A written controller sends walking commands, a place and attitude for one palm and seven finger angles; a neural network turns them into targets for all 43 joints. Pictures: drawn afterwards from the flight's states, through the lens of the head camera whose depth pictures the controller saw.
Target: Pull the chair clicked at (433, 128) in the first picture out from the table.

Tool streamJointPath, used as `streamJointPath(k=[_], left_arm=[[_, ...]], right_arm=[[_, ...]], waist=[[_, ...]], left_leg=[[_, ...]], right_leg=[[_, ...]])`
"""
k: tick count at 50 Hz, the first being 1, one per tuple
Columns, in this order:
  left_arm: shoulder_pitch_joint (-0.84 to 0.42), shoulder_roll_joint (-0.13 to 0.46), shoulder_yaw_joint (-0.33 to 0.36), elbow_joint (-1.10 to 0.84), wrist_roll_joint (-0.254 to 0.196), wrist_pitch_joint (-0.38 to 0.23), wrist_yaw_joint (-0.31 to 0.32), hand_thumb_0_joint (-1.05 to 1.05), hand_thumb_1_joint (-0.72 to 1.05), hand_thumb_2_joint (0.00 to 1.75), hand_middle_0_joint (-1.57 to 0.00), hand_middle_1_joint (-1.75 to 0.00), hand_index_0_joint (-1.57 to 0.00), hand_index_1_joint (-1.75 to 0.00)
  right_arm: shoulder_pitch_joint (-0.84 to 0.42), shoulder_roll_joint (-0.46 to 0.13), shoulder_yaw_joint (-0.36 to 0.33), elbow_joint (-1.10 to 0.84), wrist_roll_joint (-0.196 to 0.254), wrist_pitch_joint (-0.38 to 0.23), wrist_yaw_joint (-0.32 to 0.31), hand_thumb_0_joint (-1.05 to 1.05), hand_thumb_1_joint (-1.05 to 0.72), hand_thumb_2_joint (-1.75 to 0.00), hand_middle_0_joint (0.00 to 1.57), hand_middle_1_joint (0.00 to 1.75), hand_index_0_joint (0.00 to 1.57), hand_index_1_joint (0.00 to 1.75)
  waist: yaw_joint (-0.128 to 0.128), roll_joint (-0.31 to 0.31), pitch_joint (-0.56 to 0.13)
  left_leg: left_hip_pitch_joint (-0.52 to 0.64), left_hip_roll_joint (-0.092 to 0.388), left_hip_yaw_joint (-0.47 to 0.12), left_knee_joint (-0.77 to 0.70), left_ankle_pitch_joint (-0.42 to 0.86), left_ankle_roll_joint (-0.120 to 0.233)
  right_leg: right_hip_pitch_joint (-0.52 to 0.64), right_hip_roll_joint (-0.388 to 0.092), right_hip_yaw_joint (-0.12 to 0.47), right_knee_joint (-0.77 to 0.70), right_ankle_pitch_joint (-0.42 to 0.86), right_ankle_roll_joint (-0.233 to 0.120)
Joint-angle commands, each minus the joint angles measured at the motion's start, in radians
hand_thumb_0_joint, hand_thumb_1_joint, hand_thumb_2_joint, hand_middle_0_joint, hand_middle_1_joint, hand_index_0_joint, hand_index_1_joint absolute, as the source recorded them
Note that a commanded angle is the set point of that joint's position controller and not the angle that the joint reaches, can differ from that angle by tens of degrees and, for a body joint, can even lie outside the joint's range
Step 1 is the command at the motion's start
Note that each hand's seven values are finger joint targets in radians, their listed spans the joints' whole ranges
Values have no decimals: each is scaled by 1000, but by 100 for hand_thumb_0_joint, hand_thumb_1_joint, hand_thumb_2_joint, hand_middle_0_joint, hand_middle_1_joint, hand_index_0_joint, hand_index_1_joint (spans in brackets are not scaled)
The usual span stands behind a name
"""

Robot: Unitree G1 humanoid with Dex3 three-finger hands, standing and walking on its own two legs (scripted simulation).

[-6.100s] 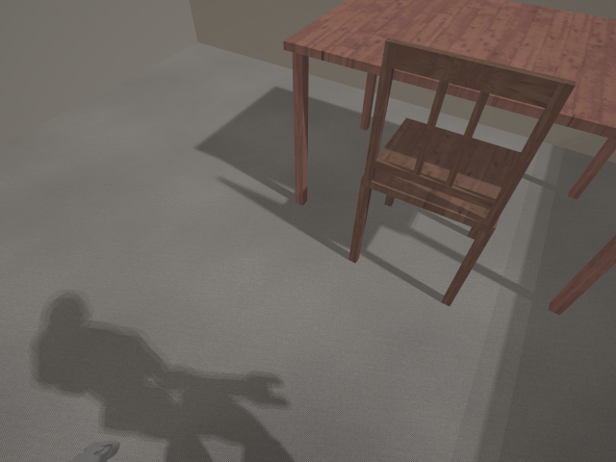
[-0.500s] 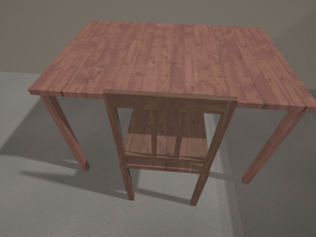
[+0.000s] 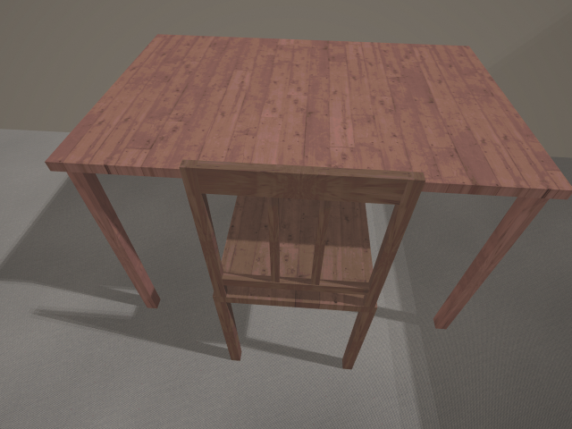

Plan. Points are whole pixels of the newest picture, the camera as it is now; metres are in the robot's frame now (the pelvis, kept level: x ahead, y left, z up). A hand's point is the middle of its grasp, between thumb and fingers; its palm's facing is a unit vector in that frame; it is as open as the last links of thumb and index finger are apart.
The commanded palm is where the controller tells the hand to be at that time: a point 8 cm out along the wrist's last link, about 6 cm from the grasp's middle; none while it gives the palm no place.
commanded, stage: look again from close up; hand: left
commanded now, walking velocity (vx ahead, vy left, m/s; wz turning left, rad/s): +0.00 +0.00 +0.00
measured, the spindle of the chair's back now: (274, 242) +0.50 +0.06 -0.10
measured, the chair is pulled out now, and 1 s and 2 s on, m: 0.00 0.00 0.00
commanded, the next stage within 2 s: none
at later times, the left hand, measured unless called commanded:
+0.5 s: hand out of the picture -0.02 +0.15 -0.17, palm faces +0.05 -0.98 -0.17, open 7.4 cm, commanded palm none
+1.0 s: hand out of the picture -0.01 +0.15 -0.17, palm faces +0.05 -0.98 -0.17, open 7.4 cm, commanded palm none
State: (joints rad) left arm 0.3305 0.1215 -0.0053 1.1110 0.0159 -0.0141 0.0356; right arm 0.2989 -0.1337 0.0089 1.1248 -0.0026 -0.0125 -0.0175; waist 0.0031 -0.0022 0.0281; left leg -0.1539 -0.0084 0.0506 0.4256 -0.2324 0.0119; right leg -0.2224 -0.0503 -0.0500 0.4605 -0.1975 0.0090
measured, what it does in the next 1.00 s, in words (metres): stands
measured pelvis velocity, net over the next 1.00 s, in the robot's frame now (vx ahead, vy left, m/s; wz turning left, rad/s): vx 0.01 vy -0.01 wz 0.00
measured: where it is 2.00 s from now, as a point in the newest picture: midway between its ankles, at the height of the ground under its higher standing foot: outside the picture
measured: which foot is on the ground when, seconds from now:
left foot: down 0.00-1.00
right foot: down 0.00-1.00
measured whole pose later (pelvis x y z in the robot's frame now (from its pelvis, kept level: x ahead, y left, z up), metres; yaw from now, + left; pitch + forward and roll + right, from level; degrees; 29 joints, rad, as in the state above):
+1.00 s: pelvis +0.01 -0.01 +0.00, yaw +0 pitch -2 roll +1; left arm 0.34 0.11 0.00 1.11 0.02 -0.02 0.04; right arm 0.31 -0.11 0.01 1.14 0.00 -0.02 -0.03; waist 0.01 0.00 0.03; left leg -0.14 0.00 0.05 0.42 -0.24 0.00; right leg -0.22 -0.04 -0.05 0.46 -0.21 0.00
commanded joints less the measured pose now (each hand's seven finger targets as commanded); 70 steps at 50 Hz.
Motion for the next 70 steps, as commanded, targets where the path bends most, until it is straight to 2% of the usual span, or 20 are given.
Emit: streamJointPath(k=[1,4,11,15,19,20,24,26,29,31,35,39,42,49,51,54,57,59,62,70], left_arm=[[70,94,14,-26,-3,-17,4,0,90,90,-20,-30,-20,-30],[80,89,15,-21,-3,-19,4,0,90,90,-20,-30,-20,-30],[89,86,16,-23,-2,-16,3,0,90,90,-20,-30,-20,-30],[92,85,16,-24,-4,-17,3,0,90,90,-20,-30,-20,-30],[94,80,17,-20,-3,-20,5,0,90,90,-20,-30,-20,-30],[90,80,17,-21,-4,-17,4,0,90,90,-20,-30,-20,-30],[94,78,17,-21,-4,-19,5,0,90,90,-20,-30,-20,-30],[90,77,17,-22,-4,-17,5,0,90,90,-20,-30,-20,-30],[93,78,19,-23,-4,-19,5,0,90,90,-20,-30,-20,-30],[91,78,18,-25,-3,-16,5,0,90,90,-20,-30,-20,-30],[89,79,19,-27,-4,-14,3,0,90,90,-20,-30,-20,-30],[94,73,19,-24,-3,-17,5,0,90,90,-20,-30,-20,-30],[93,72,20,-24,-2,-14,4,0,90,90,-20,-30,-20,-30],[96,73,20,-22,-3,-17,5,0,90,90,-20,-30,-20,-30],[96,73,19,-23,-2,-14,4,0,90,90,-20,-30,-20,-30],[99,75,20,-21,-2,-16,4,0,90,90,-20,-30,-20,-30],[101,75,19,-21,-3,-15,4,0,90,90,-20,-30,-20,-30],[101,75,20,-21,-3,-17,4,0,90,90,-20,-30,-20,-30],[102,74,20,-21,-3,-15,4,0,90,90,-20,-30,-20,-30],[103,77,20,-20,-3,-15,2,0,90,90,-20,-30,-20,-30]], right_arm=[[60,-86,-13,-24,-1,-13,-4,0,-90,-90,20,30,20,30],[66,-81,-11,-21,-1,-14,-4,0,-90,-90,20,30,20,30],[71,-75,-13,-17,-2,-9,-4,0,-90,-90,20,30,20,30],[76,-68,-11,-13,-1,-12,-5,0,-90,-90,20,30,20,30],[84,-67,-10,-9,-1,-17,-6,0,-90,-90,20,30,20,30],[79,-63,-10,-8,0,-16,-8,0,-90,-90,20,30,20,30],[85,-62,-9,-8,0,-16,-7,0,-90,-90,20,30,20,30],[81,-63,-10,-6,-1,-14,-8,0,-90,-90,20,30,20,30],[85,-59,-9,-5,-1,-15,-8,0,-90,-90,20,30,20,30],[79,-58,-10,-6,-1,-13,-8,0,-90,-90,20,30,20,30],[81,-57,-10,-6,-2,-13,-9,0,-90,-90,20,30,20,30],[82,-59,-9,-7,-1,-18,-10,0,-90,-90,20,30,20,30],[79,-60,-10,-9,-1,-16,-11,0,-90,-90,20,30,20,30],[87,-58,-8,-8,0,-18,-12,0,-90,-90,20,30,20,30],[81,-59,-8,-9,0,-15,-12,0,-90,-90,20,30,20,30],[87,-55,-9,-6,-1,-15,-11,0,-90,-90,20,30,20,30],[85,-55,-8,-7,-1,-15,-12,0,-90,-90,20,30,20,30],[91,-52,-8,-5,-1,-16,-12,0,-90,-90,20,30,20,30],[89,-51,-9,-7,-1,-16,-12,0,-90,-90,20,30,20,30],[93,-46,-8,-6,0,-15,-14,0,-90,-90,20,30,20,30]], waist=[[-2,-2,67],[0,-5,55],[0,-17,85],[2,9,72],[2,-11,45],[4,4,70],[3,-20,59],[4,-7,79],[3,-12,62],[5,-9,90],[4,16,82],[6,10,50],[7,5,76],[6,-7,50],[8,-3,84],[6,-18,62],[6,7,68],[6,-11,60],[7,7,64],[8,3,73]], left_leg=[[-79,85,-92,-113,-4,6],[-72,86,-88,-112,-1,7],[-86,78,-84,-111,-41,6],[-80,86,-87,-120,-32,9],[-72,87,-84,-108,16,8],[-81,90,-86,-117,2,9],[-77,83,-83,-103,19,8],[-79,85,-84,-107,13,8],[-74,82,-82,-104,24,8],[-84,82,-83,-107,-1,9],[-70,88,-84,-118,-6,11],[-62,91,-87,-108,37,12],[-76,90,-87,-114,12,11],[-59,92,-84,-106,45,13],[-75,89,-84,-113,14,12],[-58,86,-80,-102,28,13],[-55,89,-80,-105,29,12],[-56,89,-77,-103,34,13],[-58,90,-80,-106,31,12],[-56,90,-77,-108,30,13]], right_leg=[[-7,-61,89,-106,-14,-37],[-1,-62,88,-107,-11,-37],[-32,-58,95,-125,-75,-37],[-18,-53,90,-116,-45,-39],[9,-58,86,-102,6,-39],[-2,-54,84,-104,-5,-39],[5,-60,87,-105,0,-40],[-11,-56,86,-106,-9,-40],[4,-58,88,-106,0,-42],[-16,-56,88,-115,-26,-41],[-20,-50,88,-111,-25,-42],[7,-53,83,-94,29,-41],[-5,-51,81,-97,10,-40],[10,-53,80,-91,38,-41],[-9,-50,83,-100,5,-41],[-5,-54,86,-104,2,-41],[-14,-51,85,-101,7,-43],[-4,-52,85,-100,14,-43],[-7,-50,85,-99,11,-44],[-12,-46,84,-106,1,-45]])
